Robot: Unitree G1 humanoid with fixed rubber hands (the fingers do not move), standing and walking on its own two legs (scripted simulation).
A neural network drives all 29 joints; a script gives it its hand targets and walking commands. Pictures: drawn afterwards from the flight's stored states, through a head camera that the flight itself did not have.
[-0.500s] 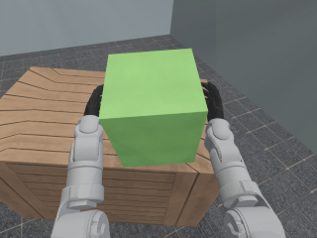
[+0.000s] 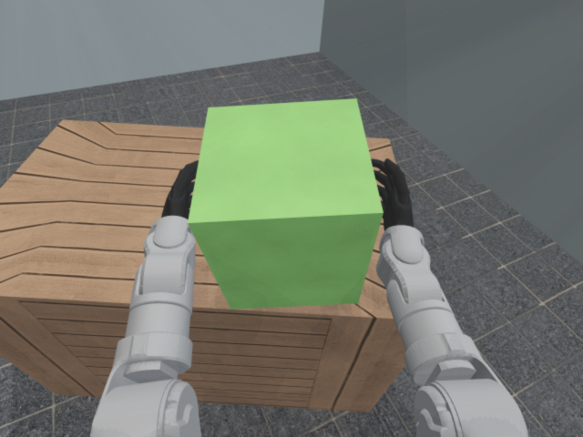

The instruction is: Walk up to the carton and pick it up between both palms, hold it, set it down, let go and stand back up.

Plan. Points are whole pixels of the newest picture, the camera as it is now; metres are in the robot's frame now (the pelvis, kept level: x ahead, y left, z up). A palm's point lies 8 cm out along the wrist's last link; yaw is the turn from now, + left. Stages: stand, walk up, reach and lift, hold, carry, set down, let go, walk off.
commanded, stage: set down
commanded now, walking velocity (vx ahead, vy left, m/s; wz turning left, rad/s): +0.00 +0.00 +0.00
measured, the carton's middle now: (288, 212) +0.41 -0.01 +0.09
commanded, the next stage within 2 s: none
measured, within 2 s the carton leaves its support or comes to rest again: rests again in 1.70 s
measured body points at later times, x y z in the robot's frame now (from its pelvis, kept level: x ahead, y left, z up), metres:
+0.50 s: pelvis +0.01 +0.00 +0.00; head +0.02 +0.02 +0.45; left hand +0.42 +0.15 +0.08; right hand +0.40 -0.16 +0.09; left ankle +0.01 +0.12 -0.75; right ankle -0.02 -0.12 -0.75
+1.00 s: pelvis +0.02 +0.00 +0.00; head +0.06 +0.02 +0.45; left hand +0.44 +0.14 +0.04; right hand +0.41 -0.16 +0.06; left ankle +0.01 +0.12 -0.75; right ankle -0.02 -0.12 -0.75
